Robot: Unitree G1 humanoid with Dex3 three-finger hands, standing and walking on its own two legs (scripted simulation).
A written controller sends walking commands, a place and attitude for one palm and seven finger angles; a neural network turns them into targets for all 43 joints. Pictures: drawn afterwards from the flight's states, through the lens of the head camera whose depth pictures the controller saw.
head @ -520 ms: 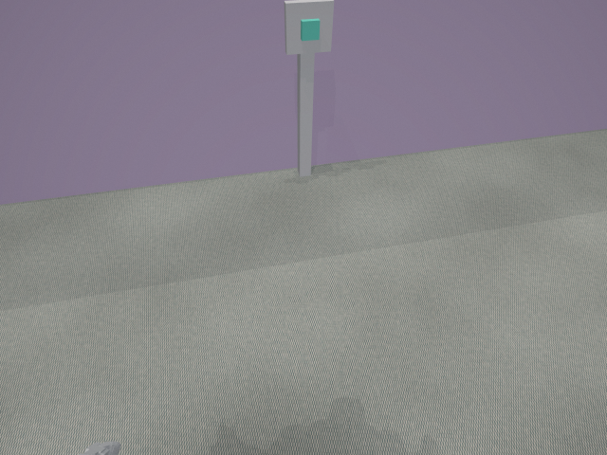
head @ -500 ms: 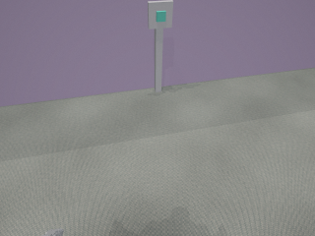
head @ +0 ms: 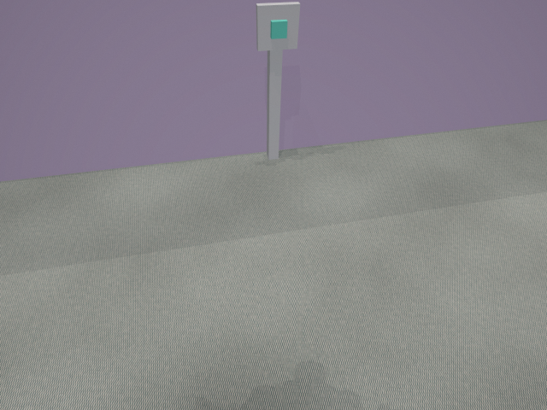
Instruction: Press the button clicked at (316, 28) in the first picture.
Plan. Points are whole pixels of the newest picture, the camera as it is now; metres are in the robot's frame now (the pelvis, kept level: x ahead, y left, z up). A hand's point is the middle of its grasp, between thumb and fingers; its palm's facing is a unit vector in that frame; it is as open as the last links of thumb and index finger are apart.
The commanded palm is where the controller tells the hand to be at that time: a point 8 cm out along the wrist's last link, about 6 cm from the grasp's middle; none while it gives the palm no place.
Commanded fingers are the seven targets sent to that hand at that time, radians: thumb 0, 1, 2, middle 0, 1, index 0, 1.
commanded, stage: stand and wait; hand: left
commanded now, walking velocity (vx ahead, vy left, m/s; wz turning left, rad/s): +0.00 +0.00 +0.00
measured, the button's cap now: (278, 29) +1.55 +0.06 -0.04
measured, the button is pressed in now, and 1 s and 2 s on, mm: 0 0 0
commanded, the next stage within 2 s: look at it before walking up in 0.34 s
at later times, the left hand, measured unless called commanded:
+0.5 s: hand out of the picture +0.07 +0.25 -0.15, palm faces -0.04 -0.94 -0.33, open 7.4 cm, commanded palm none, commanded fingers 0.00 0.90 0.90 -0.20 -0.30 -0.20 -0.30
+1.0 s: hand out of the picture +0.08 +0.25 -0.15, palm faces -0.03 -0.94 -0.34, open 7.4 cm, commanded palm none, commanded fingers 0.00 0.90 0.90 -0.20 -0.30 -0.20 -0.30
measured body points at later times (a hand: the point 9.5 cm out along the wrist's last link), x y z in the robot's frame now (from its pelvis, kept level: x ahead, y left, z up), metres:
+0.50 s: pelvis -0.01 +0.00 +0.00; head -0.01 +0.00 +0.45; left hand +0.07 +0.29 -0.13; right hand +0.06 -0.30 -0.13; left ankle +0.00 +0.12 -0.74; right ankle +0.00 -0.12 -0.74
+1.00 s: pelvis +0.00 +0.00 +0.00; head +0.01 +0.00 +0.45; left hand +0.08 +0.30 -0.13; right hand +0.09 -0.30 -0.13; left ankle +0.00 +0.12 -0.74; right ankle +0.00 -0.12 -0.74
